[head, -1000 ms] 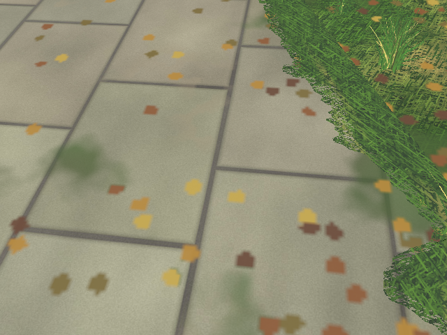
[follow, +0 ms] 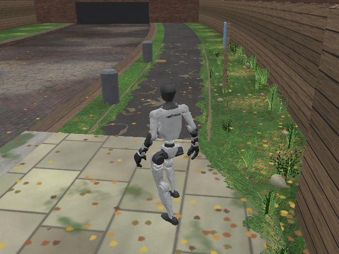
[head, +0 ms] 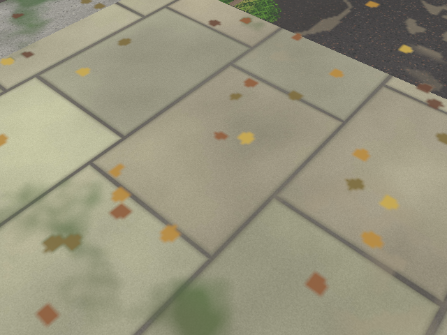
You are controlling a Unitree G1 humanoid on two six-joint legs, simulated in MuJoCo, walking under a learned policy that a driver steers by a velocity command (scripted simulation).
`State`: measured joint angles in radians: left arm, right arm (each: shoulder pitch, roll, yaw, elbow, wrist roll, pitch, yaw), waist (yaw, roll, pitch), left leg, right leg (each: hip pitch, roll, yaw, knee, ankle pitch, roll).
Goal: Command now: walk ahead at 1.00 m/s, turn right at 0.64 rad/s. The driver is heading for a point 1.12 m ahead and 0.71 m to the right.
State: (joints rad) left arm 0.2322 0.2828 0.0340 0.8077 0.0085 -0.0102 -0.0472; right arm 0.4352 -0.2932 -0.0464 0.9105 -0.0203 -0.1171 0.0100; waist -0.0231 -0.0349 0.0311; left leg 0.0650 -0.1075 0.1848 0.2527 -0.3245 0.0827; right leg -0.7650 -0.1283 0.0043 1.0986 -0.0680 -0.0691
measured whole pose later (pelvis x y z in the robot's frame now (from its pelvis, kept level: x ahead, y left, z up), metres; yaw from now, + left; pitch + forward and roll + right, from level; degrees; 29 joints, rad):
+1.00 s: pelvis +0.86 -0.26 -0.03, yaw -55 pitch +2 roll +2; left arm -0.09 0.31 0.01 0.57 0.03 0.00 -0.10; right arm 0.54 -0.27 -0.03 0.90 -0.03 -0.09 -0.02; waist -0.08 -0.05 0.04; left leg 0.26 0.02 0.32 0.27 -0.45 -0.08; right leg -0.71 0.01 -0.16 0.77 -0.09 -0.18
